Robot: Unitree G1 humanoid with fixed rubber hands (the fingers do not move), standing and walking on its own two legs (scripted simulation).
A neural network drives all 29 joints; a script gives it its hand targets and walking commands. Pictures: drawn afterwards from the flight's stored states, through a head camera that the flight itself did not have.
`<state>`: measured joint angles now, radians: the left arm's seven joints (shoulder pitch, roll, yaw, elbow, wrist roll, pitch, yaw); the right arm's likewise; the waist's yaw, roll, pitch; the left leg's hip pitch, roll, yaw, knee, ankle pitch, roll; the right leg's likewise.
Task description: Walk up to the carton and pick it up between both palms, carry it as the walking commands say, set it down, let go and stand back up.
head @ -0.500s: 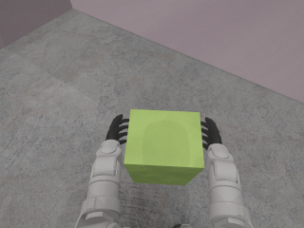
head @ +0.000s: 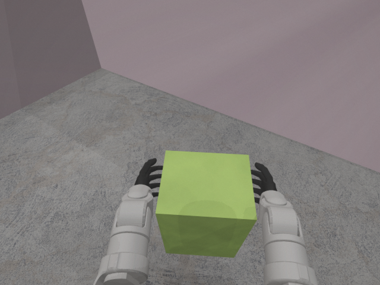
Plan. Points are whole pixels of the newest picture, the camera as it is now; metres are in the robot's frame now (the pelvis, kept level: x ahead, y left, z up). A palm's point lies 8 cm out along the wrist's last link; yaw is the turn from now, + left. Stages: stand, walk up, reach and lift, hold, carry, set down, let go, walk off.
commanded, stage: reach and lift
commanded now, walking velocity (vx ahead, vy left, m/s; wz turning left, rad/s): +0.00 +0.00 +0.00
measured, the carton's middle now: (203, 209) +0.32 -0.03 -0.04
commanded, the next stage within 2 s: hold in 1.48 s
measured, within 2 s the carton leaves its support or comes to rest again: neither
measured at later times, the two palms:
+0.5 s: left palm (134, 192) +0.31 +0.12 +0.06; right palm (264, 192) +0.30 -0.15 +0.06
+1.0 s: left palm (130, 192) +0.31 +0.13 +0.06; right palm (259, 191) +0.31 -0.14 +0.06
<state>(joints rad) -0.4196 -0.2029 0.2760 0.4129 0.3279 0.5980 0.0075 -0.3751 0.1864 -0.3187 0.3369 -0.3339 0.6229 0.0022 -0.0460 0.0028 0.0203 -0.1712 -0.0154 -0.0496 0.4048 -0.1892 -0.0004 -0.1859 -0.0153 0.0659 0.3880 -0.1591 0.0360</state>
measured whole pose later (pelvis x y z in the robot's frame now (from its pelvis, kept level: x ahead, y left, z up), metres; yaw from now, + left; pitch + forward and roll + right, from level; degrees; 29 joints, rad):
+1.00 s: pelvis +0.01 +0.00 +0.00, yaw +0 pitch -8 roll +0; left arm -0.35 -0.18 0.21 0.28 0.32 0.76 -0.01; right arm -0.33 0.17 -0.21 0.27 -0.31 0.76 -0.01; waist 0.00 0.00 0.05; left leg -0.01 -0.01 -0.05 0.34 -0.18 -0.01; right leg -0.03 -0.01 0.06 0.33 -0.16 0.03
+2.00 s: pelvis +0.00 -0.01 +0.00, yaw +0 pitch -9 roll +0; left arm -0.34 -0.17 0.20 0.28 0.32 0.78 0.00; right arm -0.32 0.17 -0.20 0.28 -0.31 0.78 -0.01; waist 0.00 0.00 0.03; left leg -0.03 0.00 -0.06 0.37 -0.19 -0.01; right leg -0.05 0.00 0.06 0.36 -0.16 0.02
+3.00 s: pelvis -0.04 +0.13 -0.02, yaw -7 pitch +5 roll +0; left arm -0.22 -0.14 0.05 -0.28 0.13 1.23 0.13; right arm -0.21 0.14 -0.08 -0.26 -0.09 1.22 -0.14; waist -0.02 -0.05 -0.12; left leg -0.42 0.05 0.18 0.61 -0.26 0.00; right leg -0.45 -0.02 0.00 0.68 -0.32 0.01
